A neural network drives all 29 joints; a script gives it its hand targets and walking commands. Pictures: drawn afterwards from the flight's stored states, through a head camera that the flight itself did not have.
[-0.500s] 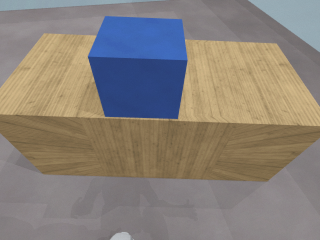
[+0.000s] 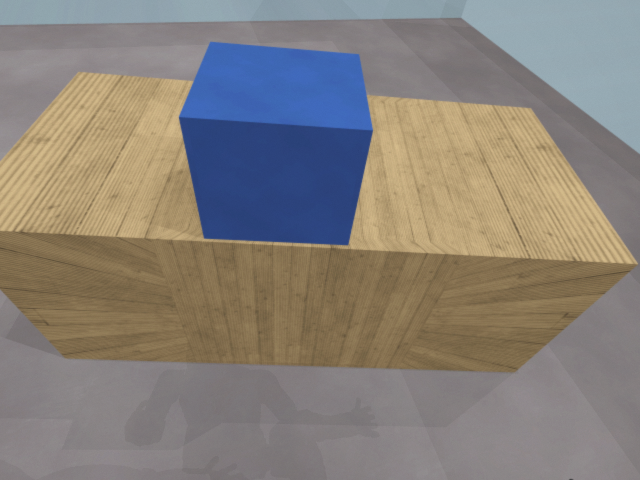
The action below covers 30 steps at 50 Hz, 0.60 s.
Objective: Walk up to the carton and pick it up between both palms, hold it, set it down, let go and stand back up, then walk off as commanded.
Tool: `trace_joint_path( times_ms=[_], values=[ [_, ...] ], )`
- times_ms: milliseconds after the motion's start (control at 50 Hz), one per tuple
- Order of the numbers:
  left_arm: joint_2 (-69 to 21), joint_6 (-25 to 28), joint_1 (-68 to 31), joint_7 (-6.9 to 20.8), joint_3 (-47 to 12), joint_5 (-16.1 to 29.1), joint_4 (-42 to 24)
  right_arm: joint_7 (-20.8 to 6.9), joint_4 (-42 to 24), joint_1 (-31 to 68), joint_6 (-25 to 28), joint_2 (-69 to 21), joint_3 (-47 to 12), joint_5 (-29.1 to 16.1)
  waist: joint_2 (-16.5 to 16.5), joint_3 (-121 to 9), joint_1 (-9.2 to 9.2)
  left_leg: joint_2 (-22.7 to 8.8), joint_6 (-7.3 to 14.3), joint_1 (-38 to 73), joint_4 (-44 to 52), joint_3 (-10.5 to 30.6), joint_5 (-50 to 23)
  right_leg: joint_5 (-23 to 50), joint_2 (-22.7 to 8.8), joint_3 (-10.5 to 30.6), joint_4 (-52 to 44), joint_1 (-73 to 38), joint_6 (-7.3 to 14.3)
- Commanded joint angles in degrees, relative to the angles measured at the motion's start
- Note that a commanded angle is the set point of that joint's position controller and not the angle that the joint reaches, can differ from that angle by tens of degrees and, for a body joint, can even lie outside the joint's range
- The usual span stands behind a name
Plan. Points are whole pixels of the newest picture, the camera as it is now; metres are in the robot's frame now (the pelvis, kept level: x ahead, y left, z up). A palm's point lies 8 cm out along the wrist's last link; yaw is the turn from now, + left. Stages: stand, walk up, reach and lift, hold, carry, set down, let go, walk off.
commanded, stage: walk off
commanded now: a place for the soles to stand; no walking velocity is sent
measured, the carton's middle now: (281, 146) +0.74 +0.09 -0.01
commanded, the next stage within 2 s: stand in 1.02 s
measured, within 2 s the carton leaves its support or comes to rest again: neither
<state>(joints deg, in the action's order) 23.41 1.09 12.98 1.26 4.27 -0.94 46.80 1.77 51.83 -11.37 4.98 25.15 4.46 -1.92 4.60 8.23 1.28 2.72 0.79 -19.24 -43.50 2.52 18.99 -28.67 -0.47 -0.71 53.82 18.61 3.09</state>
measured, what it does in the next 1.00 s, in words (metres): steps on the spot: left foot, then right foot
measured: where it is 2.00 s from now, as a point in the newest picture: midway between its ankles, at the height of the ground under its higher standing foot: outside the picture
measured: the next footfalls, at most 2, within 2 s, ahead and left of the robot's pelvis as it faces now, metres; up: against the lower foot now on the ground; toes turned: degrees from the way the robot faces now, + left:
left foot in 0.38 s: +0.08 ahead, +0.12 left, +0.00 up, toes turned -4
right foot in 0.76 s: +0.05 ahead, -0.13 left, +0.00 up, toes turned -2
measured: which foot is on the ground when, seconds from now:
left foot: down 0.00-0.08, up 0.10-0.36, down 0.38-0.78, up 0.80-1.00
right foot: down 0.00-0.42, up 0.44-0.74, down 0.76-1.00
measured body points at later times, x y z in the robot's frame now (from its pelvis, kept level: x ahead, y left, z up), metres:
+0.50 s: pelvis +0.00 +0.01 +0.00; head +0.01 +0.02 +0.45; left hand +0.08 +0.33 -0.11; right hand +0.09 -0.33 -0.09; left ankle +0.04 +0.12 -0.71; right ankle +0.00 -0.10 -0.68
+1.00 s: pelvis -0.01 -0.06 +0.01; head +0.03 -0.07 +0.45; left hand +0.04 +0.27 -0.09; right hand +0.09 -0.40 -0.10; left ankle +0.03 +0.10 -0.68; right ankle +0.01 -0.13 -0.71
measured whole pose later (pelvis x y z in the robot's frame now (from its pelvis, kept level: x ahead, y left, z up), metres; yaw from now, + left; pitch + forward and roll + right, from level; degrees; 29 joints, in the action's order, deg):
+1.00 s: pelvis -0.01 -0.06 +0.01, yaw +0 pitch -3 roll +2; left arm 23.1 1.9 15.2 1.3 4.3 -0.9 46.8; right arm 1.9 51.8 -12.7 4.2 26.6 4.5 -1.9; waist -0.4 8.7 3.5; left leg 2.5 -0.1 -25.0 -52.5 6.8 24.0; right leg -21.9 1.1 -3.4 43.1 18.3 4.1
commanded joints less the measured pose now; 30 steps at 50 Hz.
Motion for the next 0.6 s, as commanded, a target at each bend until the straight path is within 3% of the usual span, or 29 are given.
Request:
trace_joint_path(
  times_ms=[0, 20, 40, 60, 80, 100, 120, 140, 160, 180, 200, 240, 260, 300, 320, 340, 360, 380, 400, 420, 440, 460, 480, 520, 540, 580],
  values=[
    [9.98, 1.25, 6.59, 0.06, 3.03, 0.10, 0.62, -0.22, -4.33, 4.11, -0.53, 12.55, 1.45, 3.20, -11.22, -4.27, 3.28, -10.80, 6.64, -10.18, 7.36, 13.36, -1.54, -0.08, -2.63, 5.91, -24.25, -8.20, 1.10],
    [13.30, 2.05, 9.08, -0.25, 3.47, -0.36, 0.57, -0.07, -5.55, 3.23, -0.44, 10.12, 1.19, 2.86, -2.04, -9.07, 3.93, -5.10, 3.67, -11.97, -5.08, 7.13, -2.59, 2.63, -10.07, 19.61, -30.00, -12.70, 2.98],
    [16.40, 2.73, 7.01, -0.81, 3.70, -1.05, -0.66, 0.31, -4.77, 2.61, -0.38, 7.87, 0.61, 2.46, 3.91, -5.92, 3.62, 2.81, 0.62, -18.49, -11.07, 1.64, 7.49, 10.27, -19.14, 34.32, -36.33, -12.72, 4.57],
    [16.85, 2.47, 3.38, -0.90, 4.38, -1.27, -1.45, 0.73, -4.06, 0.58, -0.58, 9.56, 1.12, 3.03, 1.73, -5.39, 2.27, 1.88, 0.89, -19.58, -14.68, 4.63, 11.85, 7.25, -22.25, 39.14, -38.71, -10.88, 5.78],
    [16.13, 2.43, 3.09, -1.06, 4.00, -1.04, -1.66, 0.79, -2.77, 1.88, -0.45, 11.01, 1.57, 2.87, -1.83, -3.32, 2.15, 0.03, 1.00, -18.15, -14.63, 5.44, 10.21, 10.71, -20.93, 35.21, -36.68, -8.96, 6.67],
    [14.57, 2.54, 2.20, -1.17, 3.56, -0.65, -1.25, 0.49, -2.64, 1.10, -0.48, 11.05, 1.68, 2.77, -4.74, -1.97, 1.44, -0.51, 1.13, -16.45, -14.34, 5.90, 8.28, 15.67, -19.00, 30.64, -34.99, -7.19, 6.02],
    [14.56, 2.02, 2.37, -0.85, 3.46, -0.55, -1.75, 0.59, -2.96, 0.70, -0.27, 11.33, 1.74, 2.25, -2.43, -3.67, 1.46, -0.13, 1.17, -15.76, -13.86, 2.99, 8.80, 17.07, -16.17, 26.84, -34.39, -9.12, 6.72],
    [13.06, 2.10, 2.44, -0.66, 3.17, -0.43, -1.67, 0.26, -2.62, 1.03, -0.55, 11.62, 1.97, 2.10, 0.50, -3.50, 1.21, -1.23, 0.47, -15.88, -12.37, 3.10, 7.17, 19.04, -14.24, 23.43, -33.14, -11.63, 5.51],
    [13.23, 1.85, 2.62, -0.61, 3.27, -0.73, -1.89, 0.19, -2.91, -0.75, -0.64, 11.37, 1.98, 2.37, 1.72, -5.85, 1.49, -0.95, 0.62, -15.57, -10.00, 1.99, 8.66, 17.92, -14.89, 24.47, -32.96, -13.32, 6.62],
    [12.66, 1.91, 2.66, -0.65, 2.87, -0.61, -1.47, -0.05, -3.00, -0.32, -0.63, 10.92, 1.48, 1.89, 3.03, -6.02, 1.93, -1.69, 0.74, -14.83, -8.87, 2.23, 7.76, 18.86, -14.60, 22.81, -32.20, -14.22, 6.36],
    [13.80, 1.49, 4.30, -0.60, 3.20, -0.61, -1.72, 0.16, -3.43, 0.20, -0.74, 10.53, 1.69, 2.26, 3.95, -7.91, 2.68, -1.13, 1.03, -15.24, -7.06, 1.04, 9.44, 20.29, -15.42, 24.45, -31.25, -16.53, 7.33],
    [12.69, 1.22, 2.80, -0.44, 2.80, -0.68, -1.81, 0.19, -2.69, -0.21, -0.46, 11.14, 1.73, 2.34, 4.97, -6.20, 2.25, -2.11, 0.94, -14.01, -5.49, -0.06, 8.94, 19.36, -15.02, 22.55, -31.35, -14.81, 8.16],
    [12.52, 1.30, 2.36, -0.56, 2.98, -0.61, -3.00, 0.21, -3.45, -1.02, 0.00, 11.24, 1.57, 2.13, 5.04, -5.60, 2.05, -2.45, 1.43, -13.13, -4.47, -0.04, 9.49, 22.68, -15.97, 23.05, -30.76, -13.25, 8.58],
    [11.93, 0.98, 1.18, -0.23, 2.66, -0.84, -2.48, 0.10, -2.79, -2.37, 0.58, 10.72, 1.50, 2.42, 7.20, -6.96, 1.00, -3.18, 2.81, -6.48, 4.63, -0.50, 6.47, 24.55, -13.16, 16.64, -25.73, -10.42, 8.95],
    [11.62, 0.79, -2.52, -0.03, 2.41, -0.52, -3.32, 0.52, -1.66, -7.67, 1.32, 11.52, 1.89, 2.39, 7.62, -8.83, -1.84, -3.11, 3.10, 1.70, 12.89, -0.88, 0.57, 30.32, -10.70, 11.99, -19.76, -7.41, 7.55],
    [10.95, 0.55, -4.54, 0.04, 2.06, -0.58, -3.32, 0.87, -0.21, -11.33, 1.66, 12.61, 3.02, 3.29, 4.28, -9.74, -4.44, -4.92, 4.16, 9.43, 18.22, 3.94, -3.16, 34.12, -8.05, 8.08, -9.54, -0.91, 5.30],
    [8.49, 0.55, -4.78, -0.01, 1.60, 0.30, -4.27, 1.18, 0.05, -14.40, 2.28, 16.81, 4.34, 3.80, -5.54, -12.52, -5.54, -13.57, 6.80, 17.57, 20.06, 21.47, -12.07, 25.96, -1.81, 4.14, 2.87, 9.19, 1.10],
    [8.15, 0.37, -4.02, -0.35, 1.56, 0.49, -4.56, 1.38, -1.14, -13.12, 2.07, 20.17, 4.90, 3.97, -8.33, -11.04, -4.04, -23.30, 12.25, 19.65, 22.29, 36.82, -16.61, -1.40, 3.10, 2.48, 5.78, 17.71, -0.96],
    [10.81, -0.65, -2.80, -0.42, 2.67, -0.15, -3.77, 1.17, -1.61, -11.97, 1.54, 20.30, 4.75, 3.32, -5.19, -10.88, -3.33, -24.46, 15.20, 15.43, 22.45, 39.27, -4.45, -8.06, 1.14, 5.43, 7.78, 15.62, -0.19],
    [12.07, -0.46, -4.06, -0.34, 2.93, -0.37, -3.67, 0.90, -1.01, -9.41, 1.43, 21.04, 4.21, 3.23, -5.16, -6.28, -3.33, -23.95, 15.62, 8.90, 23.69, 39.36, 0.85, -9.36, 0.08, 6.56, 8.22, 15.50, -0.12],
    [11.00, -0.34, -3.94, -0.01, 2.83, -0.49, -2.00, 0.84, -1.31, -5.36, 1.36, 18.61, 3.61, 3.88, -5.06, -1.27, -2.00, -21.43, 15.56, 4.66, 23.40, 33.60, 3.78, -7.76, -0.91, 5.98, 6.36, 15.24, 0.19],
    [10.96, -0.45, -2.68, 0.49, 3.09, -0.38, -2.05, 0.78, -1.75, -2.87, 1.34, 17.42, 3.26, 4.03, -7.99, 0.89, -1.23, -19.14, 14.23, 2.87, 23.23, 29.09, 6.09, -5.26, -1.06, 5.35, 5.76, 14.58, 0.19],
    [11.20, -0.58, -1.94, 0.81, 3.49, -0.21, -1.77, 0.56, -2.58, -1.93, 1.33, 16.81, 2.78, 3.70, -7.23, 1.43, -0.69, -18.41, 13.32, 2.93, 23.50, 27.66, 5.73, -4.13, -1.16, 4.54, 5.09, 14.76, -0.41],
    [11.30, -0.75, -1.61, 1.00, 3.44, -0.01, -2.48, 0.62, -2.11, -5.50, 1.45, 17.19, 3.50, 3.60, -10.47, -0.79, -1.83, -17.88, 12.10, 5.64, 22.37, 27.98, 4.91, -3.19, -0.99, 5.12, 5.05, 14.04, -0.49],
    [11.58, -0.62, -2.02, 0.92, 3.15, -0.09, -2.88, 0.64, -2.52, -6.61, 1.45, 18.43, 3.95, 3.27, -11.56, -2.74, -2.63, -18.46, 12.71, 7.92, 21.75, 28.67, 1.71, -2.66, -0.86, 6.16, 4.51, 14.36, -0.32],
    [11.85, -0.52, -2.11, 0.77, 3.66, -0.47, -2.84, 0.72, -3.18, -5.78, 1.18, 18.16, 3.89, 3.35, -12.24, -1.94, -2.36, -19.48, 13.81, 4.68, 20.80, 30.12, 2.48, -2.93, -2.02, 4.91, 2.75, 13.20, -0.57]
  ],
)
